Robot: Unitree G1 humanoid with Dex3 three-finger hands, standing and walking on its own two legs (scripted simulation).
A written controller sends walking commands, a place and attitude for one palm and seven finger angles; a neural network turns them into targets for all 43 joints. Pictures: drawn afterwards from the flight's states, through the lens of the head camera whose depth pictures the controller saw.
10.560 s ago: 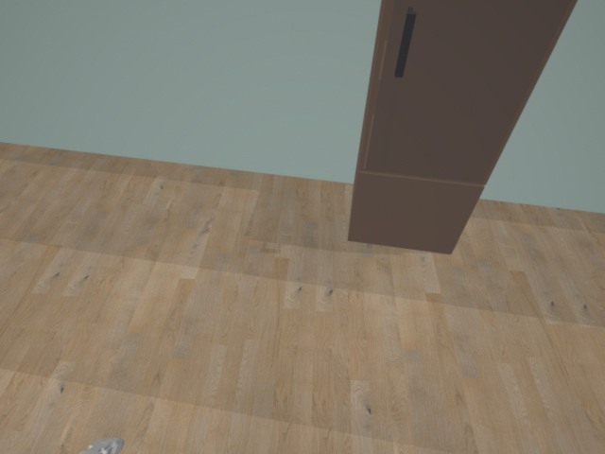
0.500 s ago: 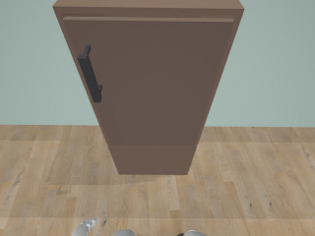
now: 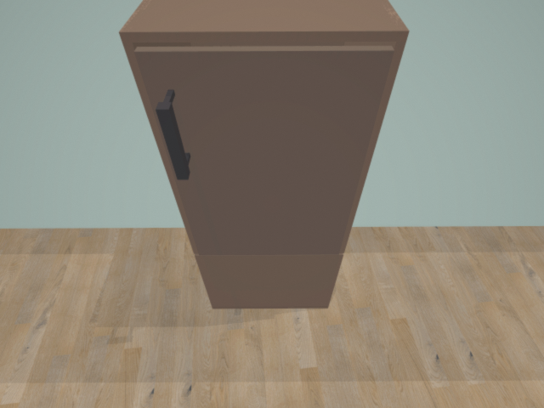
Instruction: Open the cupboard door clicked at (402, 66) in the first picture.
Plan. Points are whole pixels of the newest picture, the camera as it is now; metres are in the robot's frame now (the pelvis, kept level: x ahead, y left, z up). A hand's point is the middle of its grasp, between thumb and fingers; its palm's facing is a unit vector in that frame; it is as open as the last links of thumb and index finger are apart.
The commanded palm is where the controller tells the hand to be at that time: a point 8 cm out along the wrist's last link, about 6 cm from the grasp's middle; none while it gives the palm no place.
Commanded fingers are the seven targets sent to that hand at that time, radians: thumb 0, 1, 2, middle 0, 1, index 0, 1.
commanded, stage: come to a stop and stand still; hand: left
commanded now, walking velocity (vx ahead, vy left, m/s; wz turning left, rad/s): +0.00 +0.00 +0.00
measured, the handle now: (177, 136) +0.54 +0.21 +0.10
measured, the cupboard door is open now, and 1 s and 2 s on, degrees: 0 0 0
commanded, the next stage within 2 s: look again from close up in 0.34 s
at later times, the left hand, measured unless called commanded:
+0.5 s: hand out of the picture -0.02 +0.13 -0.18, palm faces +0.05 -0.99 -0.15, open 7.4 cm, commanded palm none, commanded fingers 0.00 0.90 0.90 -0.20 -0.30 -0.20 -0.30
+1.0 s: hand out of the picture +0.00 +0.21 -0.18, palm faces +0.04 -0.98 -0.20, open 7.4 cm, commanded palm none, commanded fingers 0.00 0.90 0.90 -0.20 -0.30 -0.20 -0.30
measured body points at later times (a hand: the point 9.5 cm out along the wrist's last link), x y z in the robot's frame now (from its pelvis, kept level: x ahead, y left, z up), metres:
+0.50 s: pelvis +0.00 -0.02 +0.00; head +0.01 -0.02 +0.45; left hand -0.02 +0.18 -0.16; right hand -0.02 -0.22 -0.16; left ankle +0.05 +0.12 -0.74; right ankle -0.04 -0.11 -0.74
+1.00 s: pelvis -0.02 +0.03 +0.00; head -0.03 +0.04 +0.45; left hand +0.00 +0.26 -0.16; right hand +0.04 -0.21 -0.15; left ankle +0.05 +0.12 -0.74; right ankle -0.04 -0.11 -0.74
